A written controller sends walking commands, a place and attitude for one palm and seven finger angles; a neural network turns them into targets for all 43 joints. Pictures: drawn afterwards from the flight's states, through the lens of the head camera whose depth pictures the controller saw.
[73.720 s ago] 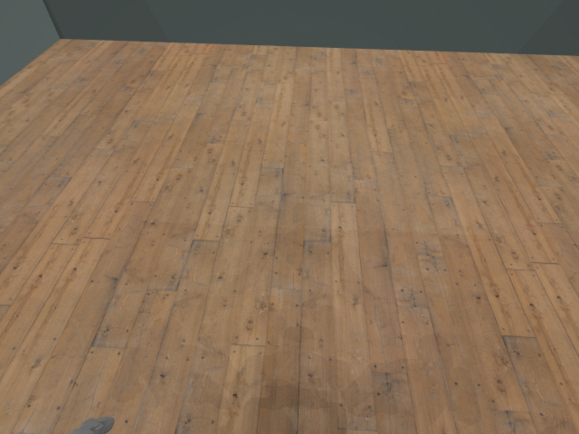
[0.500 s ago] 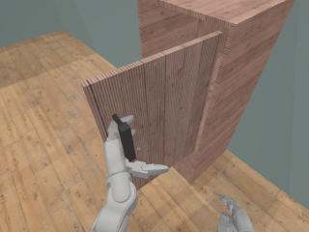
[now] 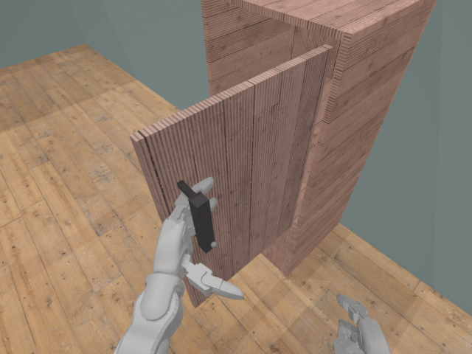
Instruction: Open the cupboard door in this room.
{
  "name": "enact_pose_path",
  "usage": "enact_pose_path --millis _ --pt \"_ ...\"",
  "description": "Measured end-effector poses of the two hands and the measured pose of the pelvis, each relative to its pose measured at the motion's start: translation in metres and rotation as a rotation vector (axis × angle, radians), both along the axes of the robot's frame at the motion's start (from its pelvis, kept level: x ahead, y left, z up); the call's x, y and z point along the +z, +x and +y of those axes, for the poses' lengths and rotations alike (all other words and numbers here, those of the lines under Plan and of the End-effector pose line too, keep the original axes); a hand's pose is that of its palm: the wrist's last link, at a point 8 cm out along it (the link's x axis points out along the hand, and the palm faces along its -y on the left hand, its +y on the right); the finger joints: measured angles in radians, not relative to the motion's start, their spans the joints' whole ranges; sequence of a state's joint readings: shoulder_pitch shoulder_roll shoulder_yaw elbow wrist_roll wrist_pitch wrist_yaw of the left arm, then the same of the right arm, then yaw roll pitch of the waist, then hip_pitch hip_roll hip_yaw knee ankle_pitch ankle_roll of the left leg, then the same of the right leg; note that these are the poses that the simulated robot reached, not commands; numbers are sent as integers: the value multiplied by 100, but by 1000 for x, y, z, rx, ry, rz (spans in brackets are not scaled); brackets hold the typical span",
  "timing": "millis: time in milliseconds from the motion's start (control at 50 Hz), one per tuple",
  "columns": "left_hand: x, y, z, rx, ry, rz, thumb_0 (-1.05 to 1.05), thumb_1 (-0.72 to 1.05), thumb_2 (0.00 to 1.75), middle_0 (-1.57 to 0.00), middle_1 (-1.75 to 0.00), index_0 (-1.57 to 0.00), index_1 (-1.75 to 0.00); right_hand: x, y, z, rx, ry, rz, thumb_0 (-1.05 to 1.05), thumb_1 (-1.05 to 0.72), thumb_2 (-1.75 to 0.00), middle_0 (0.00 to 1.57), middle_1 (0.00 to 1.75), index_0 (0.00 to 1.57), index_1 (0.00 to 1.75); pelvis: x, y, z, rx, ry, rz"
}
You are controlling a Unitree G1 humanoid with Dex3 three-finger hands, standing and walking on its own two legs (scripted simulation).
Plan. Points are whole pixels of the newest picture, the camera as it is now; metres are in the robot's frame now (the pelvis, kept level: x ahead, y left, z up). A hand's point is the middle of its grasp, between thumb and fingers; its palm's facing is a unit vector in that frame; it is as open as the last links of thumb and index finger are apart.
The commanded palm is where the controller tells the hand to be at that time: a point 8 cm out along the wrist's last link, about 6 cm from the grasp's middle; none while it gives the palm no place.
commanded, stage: slide the hand sideways off the handle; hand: left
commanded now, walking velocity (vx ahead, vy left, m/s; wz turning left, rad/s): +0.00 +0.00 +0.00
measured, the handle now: (195, 217) +0.32 +0.09 +0.09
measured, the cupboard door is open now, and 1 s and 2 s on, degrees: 88 88 88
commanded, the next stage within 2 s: draw the hand back to the body in 0.80 s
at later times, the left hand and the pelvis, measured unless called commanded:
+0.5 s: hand (187, 271) +0.22 +0.09 +0.09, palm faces +0.02 -1.00 -0.02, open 16.0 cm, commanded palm +0.18 +0.15 +0.09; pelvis +0.03 -0.02 -0.01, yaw +0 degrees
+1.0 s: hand (161, 292) +0.19 +0.12 +0.09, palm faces +0.00 -1.00 -0.04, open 16.3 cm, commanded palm +0.16 +0.18 +0.10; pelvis +0.02 -0.01 -0.02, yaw +1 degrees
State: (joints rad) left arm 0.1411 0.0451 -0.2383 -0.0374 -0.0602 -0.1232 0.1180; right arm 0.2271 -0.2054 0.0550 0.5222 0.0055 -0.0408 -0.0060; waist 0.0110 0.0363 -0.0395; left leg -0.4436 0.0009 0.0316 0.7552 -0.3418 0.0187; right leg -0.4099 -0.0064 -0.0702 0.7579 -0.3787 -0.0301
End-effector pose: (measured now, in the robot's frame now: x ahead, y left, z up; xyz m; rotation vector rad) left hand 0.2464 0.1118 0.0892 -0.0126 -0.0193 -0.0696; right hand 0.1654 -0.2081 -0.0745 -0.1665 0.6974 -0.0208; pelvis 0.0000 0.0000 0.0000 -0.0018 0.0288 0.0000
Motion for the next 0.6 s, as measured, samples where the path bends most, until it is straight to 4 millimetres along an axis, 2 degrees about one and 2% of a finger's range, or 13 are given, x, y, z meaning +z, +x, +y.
enact_pose_path --millis 220,440,600 --pt "-1 -14 3 17 3 23 -1 -50 30 -22 -35 -23 -34 5 14 -7 -11 2 -20 1 -91 -90 20 30 20 30 -1 16 -3 -17 4 17" --pt "-3 -38 26 76 27 44 -1 -50 30 -22 -33 -22 -33 2 36 -18 -2 1 -48 1 -91 -90 20 30 20 30 -6 30 -13 -5 5 52" --pt "-1 -59 39 104 50 40 -1 -50 30 -18 -31 -18 -31 -4 43 -26 5 -8 -71 1 -91 -90 20 30 20 30 -13 32 -19 13 6 74"
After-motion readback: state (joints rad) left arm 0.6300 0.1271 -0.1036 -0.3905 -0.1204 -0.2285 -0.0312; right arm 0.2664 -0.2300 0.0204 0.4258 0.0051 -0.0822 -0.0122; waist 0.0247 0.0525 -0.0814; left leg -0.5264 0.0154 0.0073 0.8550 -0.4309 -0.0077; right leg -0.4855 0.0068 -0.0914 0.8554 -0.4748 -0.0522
